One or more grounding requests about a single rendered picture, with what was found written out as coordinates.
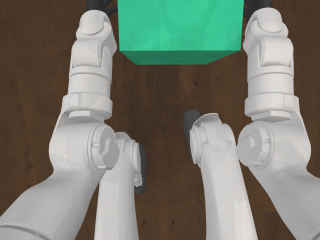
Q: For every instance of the left robot thigh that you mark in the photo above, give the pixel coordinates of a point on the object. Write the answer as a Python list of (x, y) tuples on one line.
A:
[(116, 213)]

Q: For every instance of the left robot hand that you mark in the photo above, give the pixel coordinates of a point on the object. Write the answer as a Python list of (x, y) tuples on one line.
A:
[(101, 5)]

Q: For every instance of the left robot upper arm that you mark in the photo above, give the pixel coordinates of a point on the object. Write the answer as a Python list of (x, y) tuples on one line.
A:
[(56, 208)]

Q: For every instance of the left robot forearm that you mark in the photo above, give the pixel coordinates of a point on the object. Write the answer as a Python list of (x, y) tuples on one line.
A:
[(90, 73)]

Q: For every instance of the carton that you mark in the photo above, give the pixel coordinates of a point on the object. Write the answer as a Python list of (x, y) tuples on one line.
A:
[(179, 32)]

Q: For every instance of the right robot forearm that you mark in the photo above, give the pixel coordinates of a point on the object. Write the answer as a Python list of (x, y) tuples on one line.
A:
[(270, 71)]

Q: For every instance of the robot left foot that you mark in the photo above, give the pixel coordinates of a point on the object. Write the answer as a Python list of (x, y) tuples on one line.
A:
[(143, 162)]

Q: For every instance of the right robot hand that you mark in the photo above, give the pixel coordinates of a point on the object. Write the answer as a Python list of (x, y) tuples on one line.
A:
[(254, 5)]

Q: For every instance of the right robot upper arm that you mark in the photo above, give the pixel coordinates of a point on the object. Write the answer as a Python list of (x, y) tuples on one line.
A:
[(278, 155)]

